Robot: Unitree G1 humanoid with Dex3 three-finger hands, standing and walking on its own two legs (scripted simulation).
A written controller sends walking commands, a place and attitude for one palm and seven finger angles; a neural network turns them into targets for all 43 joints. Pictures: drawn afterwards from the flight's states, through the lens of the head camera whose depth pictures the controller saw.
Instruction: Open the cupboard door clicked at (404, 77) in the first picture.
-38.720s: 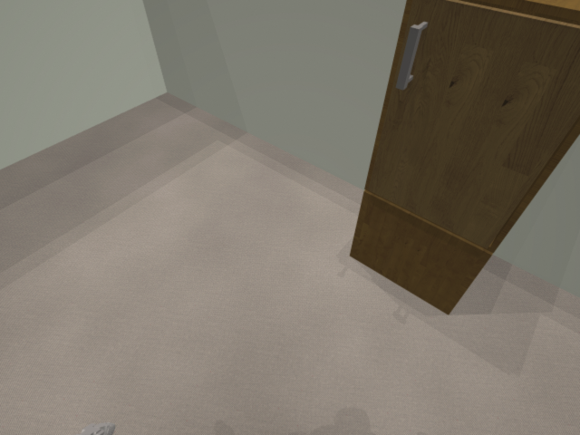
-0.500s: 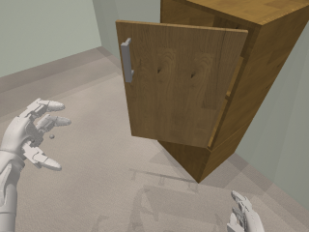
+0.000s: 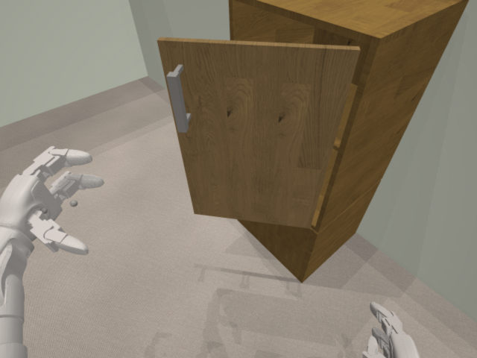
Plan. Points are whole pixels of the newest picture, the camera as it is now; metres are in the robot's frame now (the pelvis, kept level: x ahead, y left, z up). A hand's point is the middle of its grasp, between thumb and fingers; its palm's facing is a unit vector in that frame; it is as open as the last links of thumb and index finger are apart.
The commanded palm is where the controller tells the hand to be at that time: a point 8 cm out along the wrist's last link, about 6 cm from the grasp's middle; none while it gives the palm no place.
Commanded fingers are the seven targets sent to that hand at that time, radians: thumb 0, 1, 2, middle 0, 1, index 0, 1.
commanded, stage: raise the hand with hooked fingers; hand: left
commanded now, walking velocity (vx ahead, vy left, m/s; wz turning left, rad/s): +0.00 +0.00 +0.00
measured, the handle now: (181, 99) +0.61 +0.19 +0.13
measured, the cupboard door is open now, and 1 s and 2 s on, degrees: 41 41 41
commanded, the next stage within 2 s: move the hooked fingers beside the handle in 0.12 s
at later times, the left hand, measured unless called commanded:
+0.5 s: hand (78, 186) +0.32 +0.28 +0.15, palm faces -0.03 -1.00 -0.02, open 14.0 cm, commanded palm +0.31 +0.32 +0.15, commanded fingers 0.00 -0.50 0.30 -0.30 -1.20 -0.30 -1.20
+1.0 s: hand (108, 153) +0.40 +0.27 +0.15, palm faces -0.06 -1.00 -0.01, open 14.0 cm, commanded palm +0.40 +0.31 +0.15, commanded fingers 0.00 -0.50 0.30 -0.30 -1.20 -0.30 -1.20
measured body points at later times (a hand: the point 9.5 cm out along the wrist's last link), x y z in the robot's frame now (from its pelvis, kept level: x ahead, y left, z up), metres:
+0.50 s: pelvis -0.01 +0.01 +0.00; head +0.00 +0.00 +0.45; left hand +0.32 +0.34 +0.15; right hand +0.16 -0.24 -0.08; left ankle +0.01 +0.13 -0.73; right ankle -0.02 -0.11 -0.73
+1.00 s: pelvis +0.00 +0.02 +0.00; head +0.03 +0.02 +0.44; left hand +0.40 +0.32 +0.15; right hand +0.09 -0.25 -0.11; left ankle +0.01 +0.13 -0.73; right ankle -0.02 -0.11 -0.73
